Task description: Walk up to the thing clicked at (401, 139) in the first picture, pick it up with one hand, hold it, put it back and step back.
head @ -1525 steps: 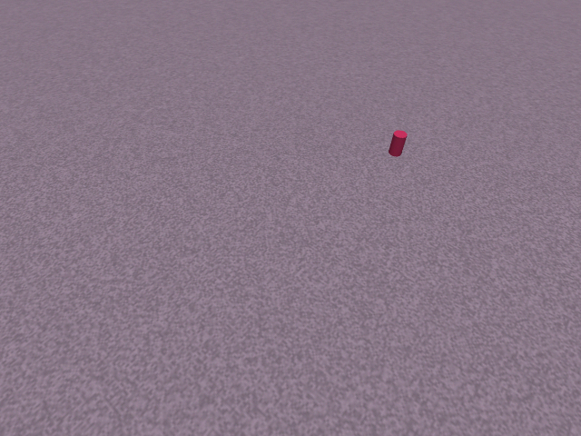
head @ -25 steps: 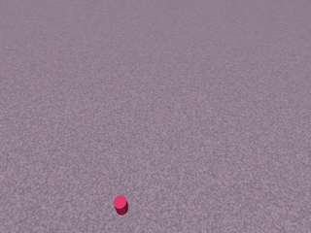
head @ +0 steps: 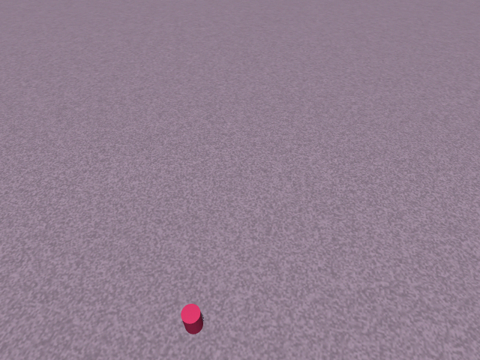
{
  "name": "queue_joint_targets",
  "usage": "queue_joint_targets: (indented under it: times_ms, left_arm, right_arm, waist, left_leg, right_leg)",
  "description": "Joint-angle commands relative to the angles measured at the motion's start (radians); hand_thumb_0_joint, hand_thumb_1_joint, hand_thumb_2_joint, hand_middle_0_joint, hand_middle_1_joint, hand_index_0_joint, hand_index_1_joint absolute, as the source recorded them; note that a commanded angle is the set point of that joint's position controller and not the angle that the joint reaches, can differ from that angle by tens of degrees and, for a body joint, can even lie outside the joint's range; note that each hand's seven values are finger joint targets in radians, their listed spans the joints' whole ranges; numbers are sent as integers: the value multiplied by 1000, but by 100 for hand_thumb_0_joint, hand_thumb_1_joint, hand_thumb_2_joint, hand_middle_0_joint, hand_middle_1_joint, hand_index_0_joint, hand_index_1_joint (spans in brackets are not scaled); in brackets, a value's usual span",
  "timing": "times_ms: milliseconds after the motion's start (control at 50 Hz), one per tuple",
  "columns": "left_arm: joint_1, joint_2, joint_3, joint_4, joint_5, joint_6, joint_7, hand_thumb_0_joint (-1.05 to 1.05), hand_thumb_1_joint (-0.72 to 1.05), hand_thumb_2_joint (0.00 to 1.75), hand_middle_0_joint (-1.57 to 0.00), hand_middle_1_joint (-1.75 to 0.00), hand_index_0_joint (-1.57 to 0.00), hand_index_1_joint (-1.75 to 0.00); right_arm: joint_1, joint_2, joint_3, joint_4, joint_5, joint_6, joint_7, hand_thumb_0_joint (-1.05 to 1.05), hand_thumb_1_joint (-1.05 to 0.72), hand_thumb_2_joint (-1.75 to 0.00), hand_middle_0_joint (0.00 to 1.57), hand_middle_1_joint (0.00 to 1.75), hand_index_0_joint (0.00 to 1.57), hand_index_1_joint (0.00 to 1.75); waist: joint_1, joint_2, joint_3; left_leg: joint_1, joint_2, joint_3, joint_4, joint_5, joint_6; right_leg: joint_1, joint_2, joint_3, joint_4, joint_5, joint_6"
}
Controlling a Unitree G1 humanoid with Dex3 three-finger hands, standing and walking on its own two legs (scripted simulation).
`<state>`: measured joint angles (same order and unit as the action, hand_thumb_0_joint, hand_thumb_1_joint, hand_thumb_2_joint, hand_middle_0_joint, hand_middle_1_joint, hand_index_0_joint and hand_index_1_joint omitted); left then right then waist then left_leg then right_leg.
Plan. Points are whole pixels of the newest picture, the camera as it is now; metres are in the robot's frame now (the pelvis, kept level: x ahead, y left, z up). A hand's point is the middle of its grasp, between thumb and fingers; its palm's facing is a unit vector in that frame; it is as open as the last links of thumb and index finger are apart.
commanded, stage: stand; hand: left
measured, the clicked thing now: (192, 319) +0.43 +0.19 -0.71
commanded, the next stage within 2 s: step back in 1.26 s
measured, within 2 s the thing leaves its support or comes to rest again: neither
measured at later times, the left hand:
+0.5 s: hand out of the picture +0.09 +0.24 -0.16, palm faces -0.03 -0.94 -0.34, open 7.4 cm
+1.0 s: hand out of the picture +0.10 +0.24 -0.16, palm faces -0.03 -0.94 -0.34, open 7.4 cm
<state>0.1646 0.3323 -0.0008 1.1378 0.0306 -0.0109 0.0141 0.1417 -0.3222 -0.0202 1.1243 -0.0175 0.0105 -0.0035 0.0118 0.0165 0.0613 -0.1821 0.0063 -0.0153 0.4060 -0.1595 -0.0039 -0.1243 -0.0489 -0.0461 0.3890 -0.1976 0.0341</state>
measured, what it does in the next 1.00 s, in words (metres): stands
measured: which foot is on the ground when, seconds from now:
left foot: down 0.00-1.00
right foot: down 0.00-1.00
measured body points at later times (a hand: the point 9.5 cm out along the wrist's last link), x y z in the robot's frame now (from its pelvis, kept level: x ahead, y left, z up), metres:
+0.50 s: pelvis +0.02 +0.00 +0.00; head +0.03 +0.00 +0.45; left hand +0.09 +0.29 -0.13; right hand +0.09 -0.30 -0.14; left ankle +0.04 +0.12 -0.74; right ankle +0.01 -0.14 -0.74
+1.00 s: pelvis +0.03 -0.01 +0.00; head +0.05 -0.01 +0.45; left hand +0.11 +0.29 -0.13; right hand +0.11 -0.30 -0.13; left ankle +0.04 +0.12 -0.74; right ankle +0.01 -0.14 -0.74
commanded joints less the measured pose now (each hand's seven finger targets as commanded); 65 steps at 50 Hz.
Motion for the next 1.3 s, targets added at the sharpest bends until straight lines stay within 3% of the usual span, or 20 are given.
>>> queue_joint_targets:
  times_ms: [0, 220, 400, 600, 900, 1080, 1180, 1220, 1240, 1280]
  left_arm:
    - [-37, 199, 42, -39, -4, -17, 9, 0, 90, 90, -20, -30, -20, -30]
    - [-59, 203, 42, -24, -10, -21, 8, 0, 90, 90, -20, -30, -20, -30]
    - [-73, 205, 44, -20, -12, -17, 6, 0, 90, 90, -20, -30, -20, -30]
    - [-82, 200, 47, -27, -14, -15, 5, 0, 90, 90, -20, -30, -20, -30]
    - [-92, 207, 51, -34, -12, -17, 4, 0, 90, 90, -20, -30, -20, -30]
    - [-80, 204, 49, -33, -15, -16, 2, 0, 90, 90, -20, -30, -20, -30]
    - [-89, 205, 48, -37, -17, -16, 1, 0, 90, 90, -20, -30, -20, -30]
    - [-88, 209, 49, -42, -15, -18, 2, 0, 90, 90, -20, -30, -20, -30]
    - [-94, 283, 99, -64, -38, -8, 5, 0, 90, 90, -20, -30, -20, -30]
    - [-62, 266, 102, -87, -41, -1, 10, 0, 90, 90, -20, -30, -20, -30]
  right_arm:
    - [-47, -194, -33, -52, -3, -23, -7, 0, -90, -90, 20, 30, 20, 30]
    - [-42, -200, -21, -30, 0, -31, -10, 0, -90, -90, 20, 30, 20, 30]
    - [-53, -209, -20, -22, 2, -32, -13, 0, -90, -90, 20, 30, 20, 30]
    - [-68, -217, -19, -22, 1, -41, -16, 0, -90, -90, 20, 30, 20, 30]
    - [-77, -219, -21, -24, 3, -37, -15, 0, -90, -90, 20, 30, 20, 30]
    - [-81, -222, -19, -25, 5, -42, -14, 0, -90, -90, 20, 30, 20, 30]
    - [-80, -218, -15, -24, 6, -39, -12, 0, -90, -90, 20, 30, 20, 30]
    - [-78, -225, -19, -28, 6, -38, -12, 0, -90, -90, 20, 30, 20, 30]
    - [-106, -278, -41, -56, 14, -17, -3, 0, -90, -90, 20, 30, 20, 30]
    - [-89, -257, -44, -80, 23, -7, -1, 0, -90, -90, 20, 30, 20, 30]
  waist:
    - [-2, 0, -16]
    - [-6, -8, -58]
    - [-8, -11, -44]
    - [-4, -10, -90]
    - [-12, -14, -81]
    - [-6, -13, -96]
    - [-10, -10, -81]
    - [-10, -17, -84]
    - [-14, -25, 35]
    - [-18, -18, -9]
  left_leg:
    - [-31, 97, -110, -119, -128, 24]
    - [29, 106, -93, -106, 22, 26]
    - [35, 108, -89, -124, 35, 17]
    - [79, 122, -80, -112, 183, 21]
    - [73, 117, -72, -117, 142, 17]
    - [93, 124, -76, -108, 212, 20]
    - [82, 121, -79, -119, 178, 14]
    - [79, 122, -78, -116, 182, 18]
    - [-19, 95, -82, -12, 309, 49]
    - [-10, 90, -61, 37, 328, 60]
  right_leg:
    - [-28, -77, 92, -104, -94, -41]
    - [3, -88, 91, -105, 37, -42]
    - [7, -85, 84, -112, 43, -38]
    - [46, -94, 80, -97, 153, -38]
    - [49, -97, 81, -118, 143, -39]
    - [58, -97, 74, -109, 179, -42]
    - [49, -96, 77, -119, 149, -40]
    - [53, -98, 77, -122, 156, -40]
    - [-18, -81, 81, -31, 283, -53]
    - [-14, -87, 74, -1, 306, -75]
